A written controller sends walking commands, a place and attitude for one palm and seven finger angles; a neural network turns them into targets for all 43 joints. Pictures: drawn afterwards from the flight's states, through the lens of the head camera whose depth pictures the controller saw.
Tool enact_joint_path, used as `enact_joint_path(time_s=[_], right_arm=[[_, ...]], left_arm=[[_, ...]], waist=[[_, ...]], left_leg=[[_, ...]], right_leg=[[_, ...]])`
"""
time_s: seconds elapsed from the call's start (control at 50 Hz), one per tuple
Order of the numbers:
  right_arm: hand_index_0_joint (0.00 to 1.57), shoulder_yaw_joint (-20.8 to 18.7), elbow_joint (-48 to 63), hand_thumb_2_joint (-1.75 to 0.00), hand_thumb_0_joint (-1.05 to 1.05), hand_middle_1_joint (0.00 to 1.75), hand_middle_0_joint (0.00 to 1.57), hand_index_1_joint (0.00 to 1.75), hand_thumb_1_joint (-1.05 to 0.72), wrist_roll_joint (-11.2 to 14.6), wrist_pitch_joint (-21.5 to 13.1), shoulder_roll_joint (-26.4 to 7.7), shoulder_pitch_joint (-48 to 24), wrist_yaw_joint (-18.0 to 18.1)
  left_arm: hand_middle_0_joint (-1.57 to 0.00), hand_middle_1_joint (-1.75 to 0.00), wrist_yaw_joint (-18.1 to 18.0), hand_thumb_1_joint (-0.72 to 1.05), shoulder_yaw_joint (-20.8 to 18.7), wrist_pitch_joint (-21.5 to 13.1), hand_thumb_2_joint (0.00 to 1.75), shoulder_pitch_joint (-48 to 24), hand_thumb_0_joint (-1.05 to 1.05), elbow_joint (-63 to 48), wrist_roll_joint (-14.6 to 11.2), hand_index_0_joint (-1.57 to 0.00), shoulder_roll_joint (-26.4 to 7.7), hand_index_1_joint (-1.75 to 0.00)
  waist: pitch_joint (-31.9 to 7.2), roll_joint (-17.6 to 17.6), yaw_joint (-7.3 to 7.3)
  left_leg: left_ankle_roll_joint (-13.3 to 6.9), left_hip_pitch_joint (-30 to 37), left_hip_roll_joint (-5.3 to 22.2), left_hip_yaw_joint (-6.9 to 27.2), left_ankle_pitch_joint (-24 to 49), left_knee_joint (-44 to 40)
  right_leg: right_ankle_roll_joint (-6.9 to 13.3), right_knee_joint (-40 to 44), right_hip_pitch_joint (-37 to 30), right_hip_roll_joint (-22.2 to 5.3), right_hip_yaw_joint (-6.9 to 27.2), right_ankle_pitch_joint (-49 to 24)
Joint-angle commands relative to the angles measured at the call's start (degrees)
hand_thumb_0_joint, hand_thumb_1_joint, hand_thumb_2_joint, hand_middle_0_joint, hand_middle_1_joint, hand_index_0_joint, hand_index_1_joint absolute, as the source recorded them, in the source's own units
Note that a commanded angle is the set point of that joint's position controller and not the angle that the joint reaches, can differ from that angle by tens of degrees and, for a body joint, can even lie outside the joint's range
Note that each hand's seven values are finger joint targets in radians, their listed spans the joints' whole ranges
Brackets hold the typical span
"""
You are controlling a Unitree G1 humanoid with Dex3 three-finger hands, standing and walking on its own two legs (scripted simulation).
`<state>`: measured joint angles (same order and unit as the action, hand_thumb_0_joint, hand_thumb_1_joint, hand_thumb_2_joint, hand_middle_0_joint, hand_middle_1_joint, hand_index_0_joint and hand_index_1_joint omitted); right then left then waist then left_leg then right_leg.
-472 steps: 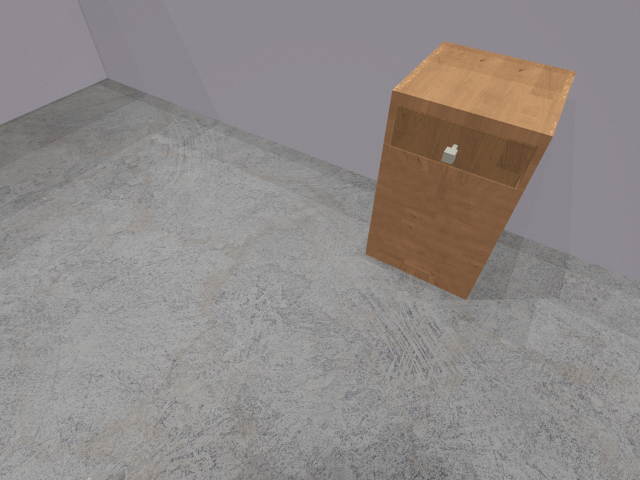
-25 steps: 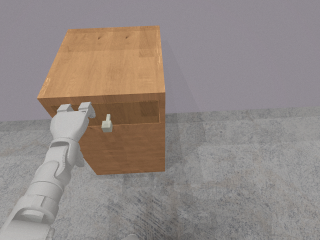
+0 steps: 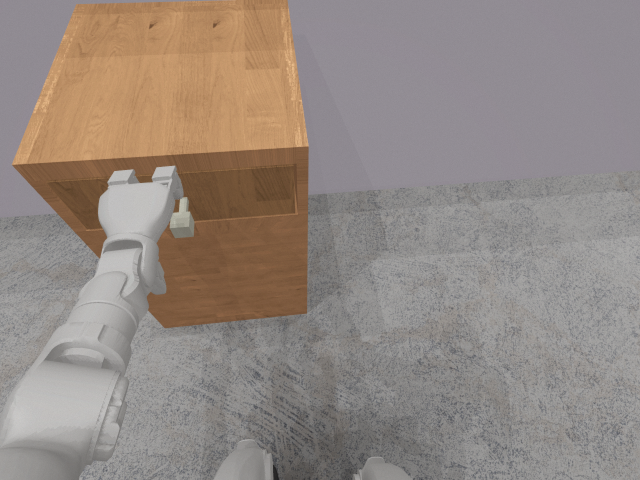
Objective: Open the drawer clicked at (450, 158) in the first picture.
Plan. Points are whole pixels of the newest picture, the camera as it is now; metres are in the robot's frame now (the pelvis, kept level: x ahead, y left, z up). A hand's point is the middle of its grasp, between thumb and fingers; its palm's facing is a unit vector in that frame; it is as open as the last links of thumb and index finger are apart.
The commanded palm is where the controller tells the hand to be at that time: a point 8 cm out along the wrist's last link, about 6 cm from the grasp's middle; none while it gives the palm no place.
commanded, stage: move the hooked fingers above the handle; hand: left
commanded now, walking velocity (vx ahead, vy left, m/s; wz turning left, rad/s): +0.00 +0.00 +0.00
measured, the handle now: (183, 216) +0.54 +0.22 -0.09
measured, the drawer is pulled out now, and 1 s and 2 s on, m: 0.00 0.00 0.00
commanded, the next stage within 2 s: lower the fingers behind the handle in 0.90 s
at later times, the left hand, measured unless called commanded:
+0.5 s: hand (156, 225) +0.48 +0.23 -0.03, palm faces -0.08 -0.02 -1.00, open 13.8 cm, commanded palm +0.47 +0.21 +0.02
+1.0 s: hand (155, 226) +0.48 +0.23 -0.03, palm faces -0.08 -0.02 -1.00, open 13.8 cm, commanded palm +0.47 +0.21 +0.02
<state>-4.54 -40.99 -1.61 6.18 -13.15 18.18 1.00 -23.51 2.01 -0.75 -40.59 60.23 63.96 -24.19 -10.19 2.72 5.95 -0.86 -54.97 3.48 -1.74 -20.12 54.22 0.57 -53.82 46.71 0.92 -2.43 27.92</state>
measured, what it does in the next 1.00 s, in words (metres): stands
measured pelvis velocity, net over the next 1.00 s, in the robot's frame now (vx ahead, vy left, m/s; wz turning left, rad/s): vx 0.00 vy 0.01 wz -0.02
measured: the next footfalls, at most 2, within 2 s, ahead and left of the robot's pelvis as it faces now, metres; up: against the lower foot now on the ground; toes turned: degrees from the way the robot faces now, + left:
none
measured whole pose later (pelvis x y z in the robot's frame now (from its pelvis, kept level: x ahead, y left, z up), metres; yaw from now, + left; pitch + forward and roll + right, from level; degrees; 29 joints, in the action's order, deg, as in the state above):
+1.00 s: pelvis +0.00 +0.01 -0.02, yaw -1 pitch +25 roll -3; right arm -3.0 -41.3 -2.2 5.6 -12.8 19.0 1.1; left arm -24.0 1.2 1.1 -46.4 65.2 63.5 -26.9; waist -10.4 3.3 8.4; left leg -1.5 -62.4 4.0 -1.2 -21.6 59.4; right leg -0.1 -57.7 53.4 1.4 -2.6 28.9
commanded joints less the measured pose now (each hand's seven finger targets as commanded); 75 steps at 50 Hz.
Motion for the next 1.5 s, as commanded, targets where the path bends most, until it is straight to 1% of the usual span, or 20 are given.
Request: enact_joint_path(time_s=[0.0, 0.06, 0.18, 0.26, 0.36, 0.42, 0.46, 0.54, 0.7, 0.72, 0.8, 0.82, 0.92, 0.96, 0.98, 1.08, 1.22, 1.32, 1.42, 1.48], right_arm=[[0.2, -2.59, 2.96, -0.9, 0.0, 0.3, 0.2, 0.3, -0.9, -0.2, -1.09, -9.27, 7.48, 0.57], [0.2, -2.64, 2.47, -0.9, 0.0, 0.3, 0.2, 0.3, -0.9, -0.52, -1.31, -9.65, 8.5, 0.38], [0.2, -2.34, 1.82, -0.9, 0.0, 0.3, 0.2, 0.3, -0.9, -0.8, -1.61, -9.99, 9.53, 0.3], [0.2, -2.39, 1.68, -0.9, 0.0, 0.3, 0.2, 0.3, -0.9, -0.82, -1.76, -10.12, 10.51, 0.3], [0.2, -2.09, 1.44, -0.9, 0.0, 0.3, 0.2, 0.3, -0.9, -0.6, -1.42, -10.32, 10.89, 0.41], [0.2, -2.11, 1.11, -0.9, 0.0, 0.3, 0.2, 0.3, -0.9, -0.49, -1.61, -10.23, 10.89, 0.56], [0.2, -2.24, 1.04, -0.9, 0.0, 0.3, 0.2, 0.3, -0.9, -0.55, -1.7, -10.27, 11.3, 0.54], [0.2, -2.41, 0.74, -0.9, 0.0, 0.3, 0.2, 0.3, -0.9, -0.77, -1.65, -9.81, 11.05, 0.33], [0.2, -2.25, 1.68, -0.9, 0.0, 0.3, 0.2, 0.3, -0.9, -0.96, -0.8, -10.02, 10.3, -0.09], [0.2, -2.21, 1.89, -0.9, 0.0, 0.3, 0.2, 0.3, -0.9, -0.9, -0.62, -9.91, 10.11, -0.14], [0.2, -1.94, 2.08, -0.9, 0.0, 0.3, 0.2, 0.3, -0.9, -0.57, -0.34, -10.23, 9.55, 0.12], [0.2, -1.9, 2.08, -0.9, 0.0, 0.3, 0.2, 0.3, -0.9, -0.52, -0.34, -10.14, 9.63, 0.29], [0.2, -1.81, 1.73, -0.9, 0.0, 0.3, 0.2, 0.3, -0.9, -0.43, -0.92, -10.03, 9.99, 0.96], [0.2, -1.9, 1.46, -0.9, 0.0, 0.3, 0.2, 0.3, -0.9, -0.43, -1.19, -9.77, 10.17, 0.94], [0.2, -1.82, 1.21, -0.9, 0.0, 0.3, 0.2, 0.3, -0.9, -0.51, -1.17, -9.96, 10.25, 0.97], [0.2, -1.84, 1.29, -0.9, 0.0, 0.3, 0.2, 0.3, -0.9, -0.79, -0.99, -9.84, 10.36, 0.44], [0.2, -2.08, 1.47, -0.9, 0.0, 0.3, 0.2, 0.3, -0.9, -1.28, -0.77, -10.09, 10.4, 0.11], [0.2, -2.17, 1.24, -0.9, 0.0, 0.3, 0.2, 0.3, -0.9, -1.54, -0.68, -10.07, 10.18, -0.47], [0.2, -1.7, 0.92, -0.9, 0.0, 0.3, 0.2, 0.3, -0.9, -1.35, -0.85, -10.34, 10.02, -0.35], [0.2, -1.96, 0.71, -0.9, 0.0, 0.3, 0.2, 0.3, -0.9, -1.43, -1.31, -10.12, 10.16, -0.06]], left_arm=[[-0.3, -1.2, -3.59, -0.5, -4.08, 0.04, 0.3, -25.52, 0.0, -7.63, 0.97, -0.3, -13.67, -1.2], [-0.3, -1.2, -4.31, -0.5, -5.95, 0.56, 0.3, -27.28, 0.0, -6.81, 1.31, -0.3, -16.19, -1.2], [-0.3, -1.2, -4.2, -0.5, -4.86, 1.86, 0.3, -29.74, 0.0, -3.67, 1.28, -0.3, -16.07, -1.2], [-0.3, -1.2, -3.34, -0.5, -5.69, 1.01, 0.3, -30.69, 0.0, -6.87, 0.72, -0.3, -17.41, -1.2], [-0.3, -1.2, -2.92, -0.5, -6.36, 0.92, 0.3, -29.75, 0.0, -6.48, 0.59, -0.3, -18.85, -1.2], [-0.3, -1.2, -2.97, -0.5, -4.05, 1.16, 0.3, -31.14, 0.0, -5.3, 0.4, -0.3, -16.26, -1.2], [-0.3, -1.2, -2.65, -0.5, -4.3, 0.34, 0.3, -31.86, 0.0, -7.11, 0.12, -0.3, -16.41, -1.2], [-0.3, -1.2, -2.43, -0.5, -1.91, 0.32, 0.3, -31.27, 0.0, -6.01, -0.22, -0.3, -12.13, -1.2], [-0.3, -1.2, -4.64, -0.5, -5.23, 1.23, 0.3, -28.9, 0.0, -6.87, 0.7, -0.3, -15.23, -1.2], [-0.3, -1.2, -4.73, -0.5, -4.1, 1.73, 0.3, -28.62, 0.0, -6.43, 0.62, -0.3, -13.85, -1.2], [-0.3, -1.2, -4.82, -0.5, -4.96, 2.91, 0.3, -29.03, 0.0, -5.75, 0.46, -0.3, -16.03, -1.2], [-0.3, -1.2, -4.6, -0.5, -3.74, 3.07, 0.3, -30.18, 0.0, -5.67, 0.42, -0.3, -14.95, -1.2], [-0.3, -1.2, -3.12, -0.5, -3.36, 1.25, 0.3, -31.74, 0.0, -6.53, -0.03, -0.3, -15.57, -1.2], [-0.3, -1.2, -2.69, -0.5, -2.02, 0.58, 0.3, -31.78, 0.0, -5.97, -0.3, -0.3, -13.51, -1.2], [-0.3, -1.2, -2.67, -0.5, -3.03, 0.51, 0.3, -31.69, 0.0, -5.47, -0.12, -0.3, -14.92, -1.2], [-0.3, -1.2, -2.31, -0.5, -2.25, 0.23, 0.3, -28.61, 0.0, -3.19, 0.07, -0.3, -12.81, -1.2], [-0.3, -1.2, -4.93, -0.5, -6.22, -0.84, 0.3, -29.49, 0.0, -6.4, 1.24, -0.3, -17.17, -1.2], [-0.3, -1.2, -7.16, -0.5, -6.2, 0.88, 0.3, -28.72, 0.0, -6.08, 1.27, -0.3, -16.18, -1.2], [-0.3, -1.2, -6.54, -0.5, -5.03, 2.69, 0.3, -30.66, 0.0, -3.82, 1.08, -0.3, -16.63, -1.2], [-0.3, -1.2, -5.25, -0.5, -3.72, 1.5, 0.3, -31.9, 0.0, -5.53, 0.8, -0.3, -14.87, -1.2]], waist=[[-22.07, 2.35, 1.52], [-25.7, 2.9, 1.69], [-25.53, 3.21, 3.2], [-29.32, 5.81, 2.69], [-28.26, 5.28, 2.38], [-24.02, 4.1, 3.97], [-27.16, 6.18, 3.44], [-25.34, 5.97, 4.26], [-26.81, 6.64, 2.18], [-26.12, 5.76, 2.69], [-25.47, 4.46, 2.7], [-24.69, 3.38, 3.66], [-25.3, 3.91, 4.18], [-24.84, 4.99, 4.68], [-23.87, 5.09, 4.4], [-23.76, 4.9, 3.95], [-28.58, 6.01, 2.92], [-29.83, 6.24, 2.96], [-27.83, 5.49, 3.99], [-29.76, 7.15, 4.41]], left_leg=[[-1.87, 23.06, -3.21, 1.55, 15.32, -1.6], [-1.89, 22.62, -3.0, 1.72, 16.75, 0.12], [-1.93, 19.44, -2.71, 1.78, 14.53, 2.08], [-1.71, 22.51, -2.33, 2.3, 16.29, 2.21], [-1.72, 21.69, -2.32, 2.37, 15.24, 1.68], [-1.86, 20.9, -2.19, 2.45, 12.81, 1.28], [-1.56, 24.09, -1.99, 3.14, 14.87, 1.15], [-1.37, 25.15, -1.8, 3.64, 15.99, 1.22], [-1.05, 25.83, -1.74, 3.21, 18.54, 1.33], [-1.19, 25.17, -1.84, 3.04, 18.04, 1.22], [-1.46, 23.36, -2.14, 2.52, 15.75, 0.78], [-1.61, 23.07, -2.11, 2.6, 15.31, 0.64], [-1.74, 23.1, -2.24, 2.68, 14.43, 1.0], [-1.7, 23.91, -2.13, 2.81, 15.09, 1.36], [-1.59, 23.31, -2.02, 2.83, 15.1, 1.41], [-1.52, 21.12, -2.04, 2.68, 16.19, 2.82], [-1.52, 19.9, -1.92, 2.76, 17.48, 5.29], [-1.47, 19.71, -1.92, 2.56, 18.49, 6.52], [-1.6, 17.02, -1.99, 2.7, 14.64, 6.64], [-1.54, 19.2, -1.68, 3.21, 15.76, 7.37]], right_leg=[[1.38, 6.16, 2.01, 3.32, 0.0, -17.43], [1.26, 4.49, 2.57, 3.44, 0.03, -18.55], [1.06, 3.36, 5.39, 3.58, -0.07, -16.57], [1.14, 2.83, 5.47, 3.76, -0.26, -16.79], [1.14, 3.21, 5.24, 3.88, -0.48, -15.73], [1.02, 4.29, 7.15, 3.85, -0.67, -13.63], [1.26, 3.63, 7.79, 3.84, -0.91, -14.18], [1.44, 3.66, 9.65, 3.86, -1.38, -14.25], [1.55, 3.06, 7.72, 3.88, -1.54, -15.86], [1.42, 3.47, 7.21, 3.93, -1.45, -15.97], [1.14, 4.23, 5.71, 3.76, -0.96, -15.55], [1.06, 4.51, 5.64, 3.73, -0.98, -15.53], [1.01, 4.5, 5.82, 3.6, -0.67, -15.16], [1.05, 4.4, 7.43, 3.61, -0.77, -15.21], [1.13, 4.16, 7.63, 3.62, -0.83, -15.15], [1.26, 2.71, 8.59, 3.69, -1.01, -16.2], [1.3, 0.05, 8.88, 3.72, -0.75, -17.22], [1.19, -0.85, 9.2, 3.82, -0.83, -18.38], [1.03, -0.84, 10.28, 3.82, -0.82, -15.7], [1.11, -1.67, 12.18, 3.76, -0.91, -15.6]])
